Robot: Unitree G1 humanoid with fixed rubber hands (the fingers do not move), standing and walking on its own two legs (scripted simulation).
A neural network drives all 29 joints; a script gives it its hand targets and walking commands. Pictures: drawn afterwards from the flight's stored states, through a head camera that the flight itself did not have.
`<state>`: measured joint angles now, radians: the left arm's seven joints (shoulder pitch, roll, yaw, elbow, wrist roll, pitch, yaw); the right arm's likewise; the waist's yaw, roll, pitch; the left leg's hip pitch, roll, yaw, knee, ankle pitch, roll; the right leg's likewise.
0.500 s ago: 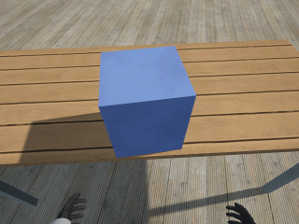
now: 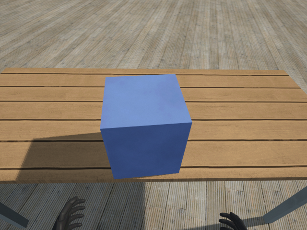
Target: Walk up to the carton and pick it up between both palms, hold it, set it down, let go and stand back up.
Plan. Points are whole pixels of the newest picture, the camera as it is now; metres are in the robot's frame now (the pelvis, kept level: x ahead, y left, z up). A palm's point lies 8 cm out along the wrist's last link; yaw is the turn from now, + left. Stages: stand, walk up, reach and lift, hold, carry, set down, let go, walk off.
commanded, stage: reach and lift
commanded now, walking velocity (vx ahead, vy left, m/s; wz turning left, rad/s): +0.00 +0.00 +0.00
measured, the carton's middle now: (144, 127) +0.42 +0.06 +0.03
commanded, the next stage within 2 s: none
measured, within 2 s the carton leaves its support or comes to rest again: neither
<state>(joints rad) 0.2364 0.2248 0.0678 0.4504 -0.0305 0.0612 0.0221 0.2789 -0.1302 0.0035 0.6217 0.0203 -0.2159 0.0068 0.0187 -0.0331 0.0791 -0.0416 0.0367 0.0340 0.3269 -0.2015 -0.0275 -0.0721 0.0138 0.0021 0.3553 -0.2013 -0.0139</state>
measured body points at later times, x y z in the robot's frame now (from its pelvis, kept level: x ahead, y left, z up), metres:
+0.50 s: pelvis +0.01 +0.02 +0.00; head -0.01 +0.03 +0.45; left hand +0.18 +0.25 -0.04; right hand +0.19 -0.20 -0.04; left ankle -0.01 +0.14 -0.75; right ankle +0.00 -0.11 -0.75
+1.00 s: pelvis +0.00 +0.01 +0.00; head -0.01 +0.02 +0.45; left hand +0.23 +0.24 +0.01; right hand +0.24 -0.18 +0.01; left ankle -0.01 +0.14 -0.75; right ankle +0.00 -0.11 -0.75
